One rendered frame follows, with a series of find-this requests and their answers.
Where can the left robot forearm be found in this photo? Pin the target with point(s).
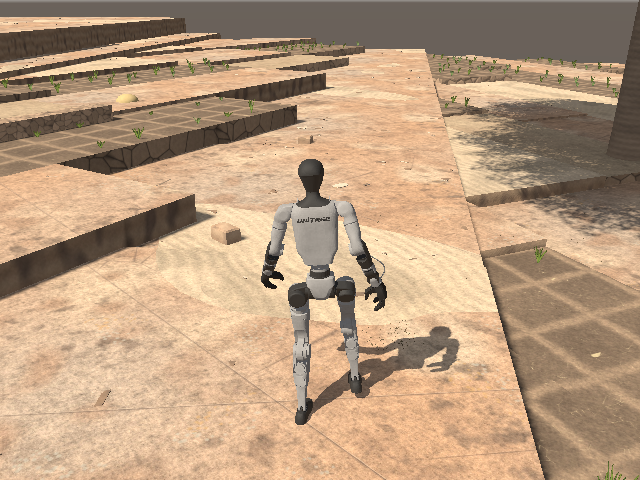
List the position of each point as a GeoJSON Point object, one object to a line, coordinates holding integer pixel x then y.
{"type": "Point", "coordinates": [269, 262]}

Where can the robot right hand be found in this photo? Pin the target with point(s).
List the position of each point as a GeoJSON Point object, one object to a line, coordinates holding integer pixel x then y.
{"type": "Point", "coordinates": [381, 295]}

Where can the robot head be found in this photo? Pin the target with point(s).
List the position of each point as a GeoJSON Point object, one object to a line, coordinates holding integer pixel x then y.
{"type": "Point", "coordinates": [311, 173]}

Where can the robot left hand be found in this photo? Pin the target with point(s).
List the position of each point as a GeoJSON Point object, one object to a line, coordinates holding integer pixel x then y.
{"type": "Point", "coordinates": [267, 283]}

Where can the robot right upper arm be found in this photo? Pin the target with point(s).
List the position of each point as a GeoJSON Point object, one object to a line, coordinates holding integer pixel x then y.
{"type": "Point", "coordinates": [346, 210]}

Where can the robot left upper arm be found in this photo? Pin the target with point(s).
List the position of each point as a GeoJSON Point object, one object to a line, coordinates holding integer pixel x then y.
{"type": "Point", "coordinates": [282, 215]}

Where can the right robot forearm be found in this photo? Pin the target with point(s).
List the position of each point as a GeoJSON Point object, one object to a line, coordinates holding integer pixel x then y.
{"type": "Point", "coordinates": [368, 267]}

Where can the left robot shin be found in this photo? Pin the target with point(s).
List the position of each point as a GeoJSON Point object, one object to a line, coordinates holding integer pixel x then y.
{"type": "Point", "coordinates": [301, 371]}

